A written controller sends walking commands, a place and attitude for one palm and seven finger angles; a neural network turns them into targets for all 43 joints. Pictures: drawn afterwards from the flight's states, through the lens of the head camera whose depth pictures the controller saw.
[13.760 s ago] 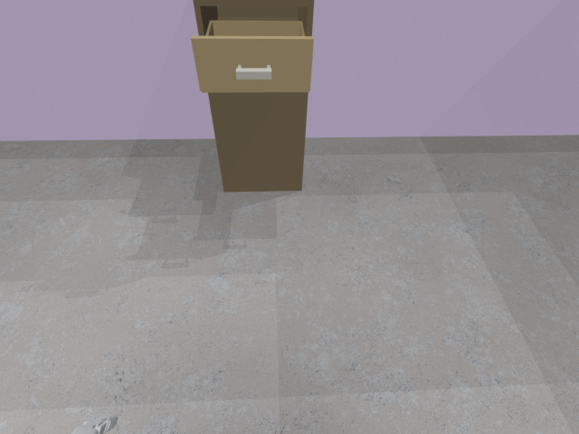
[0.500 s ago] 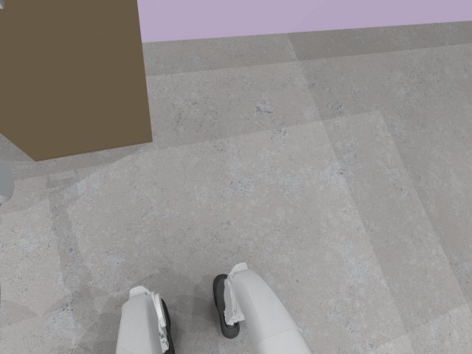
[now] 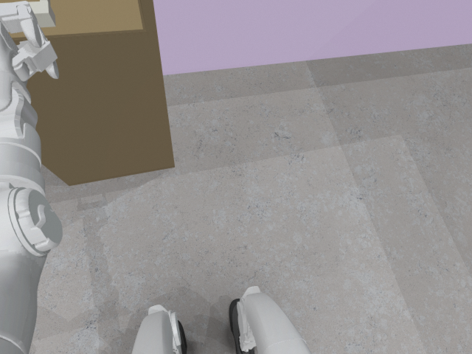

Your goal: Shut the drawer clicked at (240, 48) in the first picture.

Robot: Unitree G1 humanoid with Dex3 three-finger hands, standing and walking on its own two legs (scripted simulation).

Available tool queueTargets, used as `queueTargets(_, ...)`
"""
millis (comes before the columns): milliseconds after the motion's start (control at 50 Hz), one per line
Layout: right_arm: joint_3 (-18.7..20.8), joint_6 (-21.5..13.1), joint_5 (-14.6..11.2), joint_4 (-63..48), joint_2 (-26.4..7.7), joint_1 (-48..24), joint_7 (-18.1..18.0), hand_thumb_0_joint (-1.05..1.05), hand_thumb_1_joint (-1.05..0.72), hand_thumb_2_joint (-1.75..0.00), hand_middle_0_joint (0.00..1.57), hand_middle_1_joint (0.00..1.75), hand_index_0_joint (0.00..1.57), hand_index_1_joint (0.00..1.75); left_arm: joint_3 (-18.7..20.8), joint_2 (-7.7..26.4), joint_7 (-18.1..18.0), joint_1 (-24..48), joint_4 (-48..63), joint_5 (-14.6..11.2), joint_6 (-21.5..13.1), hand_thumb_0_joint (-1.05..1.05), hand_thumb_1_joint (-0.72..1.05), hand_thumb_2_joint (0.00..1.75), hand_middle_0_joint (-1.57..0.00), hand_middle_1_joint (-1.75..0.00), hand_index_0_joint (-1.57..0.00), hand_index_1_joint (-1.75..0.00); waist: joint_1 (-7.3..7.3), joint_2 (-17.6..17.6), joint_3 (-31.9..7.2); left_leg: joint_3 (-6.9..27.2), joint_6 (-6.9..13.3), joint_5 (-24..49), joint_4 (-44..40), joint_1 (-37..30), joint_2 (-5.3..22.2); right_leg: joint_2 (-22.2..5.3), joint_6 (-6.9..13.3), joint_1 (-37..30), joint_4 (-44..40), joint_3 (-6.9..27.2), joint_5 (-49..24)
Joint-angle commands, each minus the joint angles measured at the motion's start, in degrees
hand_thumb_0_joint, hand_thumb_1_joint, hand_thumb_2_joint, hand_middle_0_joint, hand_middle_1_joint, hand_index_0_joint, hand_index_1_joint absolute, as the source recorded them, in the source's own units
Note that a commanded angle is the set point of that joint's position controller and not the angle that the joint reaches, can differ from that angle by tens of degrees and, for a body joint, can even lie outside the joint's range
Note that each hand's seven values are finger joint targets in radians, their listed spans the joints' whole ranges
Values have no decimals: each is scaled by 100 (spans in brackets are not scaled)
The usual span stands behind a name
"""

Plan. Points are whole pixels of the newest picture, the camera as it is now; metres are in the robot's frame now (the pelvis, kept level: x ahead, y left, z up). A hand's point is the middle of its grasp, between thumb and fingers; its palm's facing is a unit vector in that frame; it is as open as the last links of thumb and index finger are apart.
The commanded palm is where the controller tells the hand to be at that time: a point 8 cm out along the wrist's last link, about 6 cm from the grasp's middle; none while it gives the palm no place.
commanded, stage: draw the hand back to the body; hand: left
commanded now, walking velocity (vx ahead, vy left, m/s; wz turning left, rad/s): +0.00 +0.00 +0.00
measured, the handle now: (11, 5) +0.65 +0.24 +0.08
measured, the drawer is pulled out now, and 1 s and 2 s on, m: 0.00 0.00 0.00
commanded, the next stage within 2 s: step back with the hand held close in 1.36 s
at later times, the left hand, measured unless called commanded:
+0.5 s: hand out of the picture +0.40 +0.22 +0.14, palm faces +0.08 -1.00 -0.02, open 3.3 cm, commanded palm +0.36 +0.27 +0.16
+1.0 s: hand out of the picture +0.24 +0.23 +0.21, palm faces +0.36 -0.88 -0.31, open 3.3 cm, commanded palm +0.19 +0.28 +0.23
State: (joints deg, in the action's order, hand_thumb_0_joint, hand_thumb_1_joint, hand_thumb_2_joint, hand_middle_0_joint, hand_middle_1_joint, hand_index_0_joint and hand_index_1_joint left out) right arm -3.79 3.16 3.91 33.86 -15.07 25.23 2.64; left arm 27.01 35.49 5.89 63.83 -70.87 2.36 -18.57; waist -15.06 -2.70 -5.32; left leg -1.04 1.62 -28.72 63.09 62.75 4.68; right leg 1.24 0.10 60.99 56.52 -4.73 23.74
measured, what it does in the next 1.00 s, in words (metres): rises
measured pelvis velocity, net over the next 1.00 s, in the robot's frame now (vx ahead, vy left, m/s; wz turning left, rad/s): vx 0.01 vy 0.00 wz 0.03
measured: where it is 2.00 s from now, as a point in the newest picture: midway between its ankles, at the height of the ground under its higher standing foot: outside the picture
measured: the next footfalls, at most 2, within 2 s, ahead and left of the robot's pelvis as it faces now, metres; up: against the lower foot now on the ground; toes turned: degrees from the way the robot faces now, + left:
none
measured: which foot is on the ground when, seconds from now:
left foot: down 0.00-1.00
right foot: down 0.00-1.00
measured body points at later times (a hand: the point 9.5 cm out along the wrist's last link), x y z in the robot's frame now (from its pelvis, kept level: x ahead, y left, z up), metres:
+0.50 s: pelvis +0.04 +0.01 +0.05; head +0.08 +0.01 +0.50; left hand +0.39 +0.27 +0.15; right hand +0.18 -0.24 -0.04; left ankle -0.01 +0.10 -0.66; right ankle +0.02 -0.13 -0.66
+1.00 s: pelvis +0.01 +0.00 +0.09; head +0.00 -0.02 +0.53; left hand +0.22 +0.28 +0.23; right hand +0.20 -0.22 +0.00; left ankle -0.01 +0.10 -0.66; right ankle +0.02 -0.13 -0.66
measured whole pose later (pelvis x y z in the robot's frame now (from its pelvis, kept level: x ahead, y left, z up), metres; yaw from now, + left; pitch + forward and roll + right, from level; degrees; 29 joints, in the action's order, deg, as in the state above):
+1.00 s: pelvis +0.01 +0.00 +0.09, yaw +2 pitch -4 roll -1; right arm -2.9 -2.3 -0.8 34.7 -12.8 11.4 -4.0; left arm 11.8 17.8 -5.2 -15.8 11.7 -3.9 -4.0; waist 2.3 -3.3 0.7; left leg -1.8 0.8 -15.5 25.0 6.0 0.4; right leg -0.5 -0.2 6.9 23.5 -1.7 13.0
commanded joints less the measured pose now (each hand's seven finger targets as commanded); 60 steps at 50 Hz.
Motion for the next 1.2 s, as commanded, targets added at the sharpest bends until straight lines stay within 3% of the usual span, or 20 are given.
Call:
queueTargets(0, 499, 123, -29, -227, -1103, 1351, -19, 0, -90, -90, 20, 30, 20, 30, 391, 1566, 139, 1685, 2132, -316, -645, 0, 90, 90, -140, -160, -140, -160, 460, -1267, -4051, 323, -20, 3809, -642, -3178, -244, 200, 129, -2328, -473, 250, -2901)
queueTargets(40, 553, 167, -126, -436, -1065, 1274, -10, 0, -90, -90, 20, 30, 20, 30, 521, 1491, 262, 588, 2755, -554, -568, 0, 90, 90, -140, -160, -140, -160, 755, -1305, -4551, 304, -54, 4715, -792, -3719, -248, 200, 142, -2920, -569, 256, -3658)
queueTargets(60, 563, 167, -189, -512, -1023, 1157, -2, 0, -90, -90, 20, 30, 20, 30, 350, 1235, 340, 245, 3097, -690, -473, 0, 90, 90, -140, -160, -140, -160, 777, -1199, -4503, 248, -40, 4779, -878, -3757, -257, 198, 120, -3158, -683, 274, -3911)
queueTargets(140, 629, 88, -416, -631, -908, 788, -63, 0, -90, -90, 20, 30, 20, 30, -11, 542, 545, -852, 4026, -1148, -106, 0, 90, 90, -140, -160, -140, -160, 863, -581, -3771, 68, 54, 4420, -1311, -3577, -275, 165, 69, -3891, -1090, 310, -4362)
queueTargets(160, 628, 39, -453, -625, -876, 664, -83, 0, -90, -90, 20, 30, 20, 30, -234, 250, 567, -907, 4266, -1247, -62, 0, 90, 90, -140, -160, -140, -160, 825, -657, -3549, 67, 59, 4233, -1411, -3682, -285, 174, 56, -3830, -1193, 297, -4163)
queueTargets(220, 638, -92, -531, -548, -854, 366, -174, 0, -90, -90, 20, 30, 20, 30, -367, -25, 514, -1375, 4589, -1444, -65, 0, 90, 90, -140, -160, -140, -160, 835, -543, -2652, 59, 51, 3700, -1670, -3784, -277, 199, 67, -3604, -1459, 254, -3419)
queueTargets(300, 653, -232, -576, -549, -764, 100, -227, 0, -90, -90, 20, 30, 20, 30, -777, -567, 484, -2373, 4869, -1501, -1, 0, 90, 90, -140, -160, -140, -160, 935, -465, -2020, 78, 7, 4333, -1878, -4046, -246, 131, 56, -3657, -1524, 184, -3568)
queueTargets(340, 644, -295, -590, -600, -723, -44, -227, 0, -90, -90, 20, 30, 20, 30, -951, -720, 545, -2777, 5266, -1515, 116, 0, 90, 90, -140, -160, -140, -160, 1042, -773, -2117, 97, -37, 4911, -1901, -4413, -238, 68, 55, -3759, -1520, 177, -3849)
queueTargets(420, 609, -404, -646, -785, -760, -503, -322, 0, -90, -90, 20, 30, 20, 30, -658, -463, 515, -3254, 5817, -1677, 359, 0, 90, 90, -140, -160, -140, -160, 1214, -163, -1889, 140, -56, 4077, -2217, -4289, -285, 38, 74, -4160, -1677, 136, -3439)
queueTargets(460, 555, -465, -664, -874, -705, -742, -375, 0, -90, -90, 20, 30, 20, 30, -699, -608, 452, -3249, 6089, -1707, 426, 0, 90, 90, -140, -160, -140, -160, 1221, -25, -1722, 133, -61, 3782, -2383, -4321, -315, 20, 68, -4243, -1771, 118, -3270)
queueTargets(480, 620, -397, -643, -936, -666, -1155, -436, 0, -90, -90, 20, 30, 20, 30, -1031, -105, -80, -3289, 6592, -906, 566, 0, 90, 90, -140, -160, -140, -160, 1400, -151, -1744, 74, -18, 3659, -2607, -4675, -366, -137, 132, -4397, -2072, 366, -2971)
queueTargets(500, 605, -399, -620, -1011, -600, -1189, -495, 0, -90, -90, 20, 30, 20, 30, -1047, -378, -388, -3510, 6820, -868, 693, 0, 90, 90, -140, -160, -140, -160, 1327, 5, -1643, 88, -24, 3552, -2743, -4790, -343, -142, 133, -4472, -2186, 313, -2901)
queueTargets(540, 553, -432, -637, -1000, -576, -1365, -564, 0, -90, -90, 20, 30, 20, 30, -1219, -634, -644, -4074, 6925, -812, 904, 0, 90, 90, -140, -160, -140, -160, 1401, -30, -1409, 66, -41, 3278, -2952, -4882, -332, -129, 137, -4601, -2342, 320, -2656)
queueTargets(580, 490, -444, -632, -986, -544, -1545, -612, 0, -90, -90, 20, 30, 20, 30, -1267, -653, -867, -4100, 7275, -735, 1012, 0, 90, 90, -140, -160, -140, -160, 1413, -153, -1132, 88, -58, 2943, -3204, -4982, -331, -140, 161, -4714, -2530, 286, -2392)
queueTargets(660, 392, -532, -616, -957, -519, -1817, -696, 0, -90, -90, 20, 30, 20, 30, -1286, -705, -1084, -4525, 7697, -684, 1118, 0, 90, 90, -140, -160, -140, -160, 1498, -146, -721, 105, -46, 2349, -3669, -5179, -351, -126, 181, -4990, -2936, 289, -1929)
queueTargets(840, 314, -784, -517, -879, -436, -2158, -711, 0, -90, -90, 20, 30, 20, 30, -1147, -804, -1166, -6191, 8958, -664, 1109, 0, 90, 90, -140, -160, -140, -160, 1698, -134, -15, 159, -59, 2246, -4306, -5508, -317, -106, 177, -5510, -3493, 269, -1695)
queueTargets(920, 350, -875, -452, -848, -424, -2200, -696, 0, -90, -90, 20, 30, 20, 30, -848, -676, -1171, -6969, 9545, -654, 1066, 0, 90, 90, -140, -160, -140, -160, 1778, 79, 45, 141, -39, 2353, -4358, -5551, -337, -86, 170, -5715, -3625, 283, -1796)
queueTargets(1060, 399, -1086, -409, -832, -338, -2206, -666, 0, -90, -90, 20, 30, 20, 30, -618, -721, -1199, -8300, 10727, -642, 966, 0, 90, 90, -140, -160, -140, -160, 1834, -302, 164, 50, -41, 2374, -4310, -5642, -359, -120, 144, -5728, -3759, 353, -1822)
queueTargets(1160, 446, -1251, -405, -847, -318, -2160, -707, 0, -90, -90, 20, 30, 20, 30, -338, -617, -1247, -9226, 11204, -631, 913, 0, 90, 90, -140, -160, -140, -160, 1895, -10, 276, 15, -23, 2376, -4209, -5633, -350, -104, 124, -5646, -3815, 393, -1836)
queueTargets(1180, 443, -1260, -398, -786, -298, -2174, -721, 0, -90, -90, 20, 30, 20, 30, -470, -787, -1235, -9198, 10966, -617, 930, 0, 90, 90, -140, -160, -140, -160, 1848, 122, 528, -12, -5, 2238, -4205, -5605, -361, -104, 109, -5466, -3884, 402, -1682)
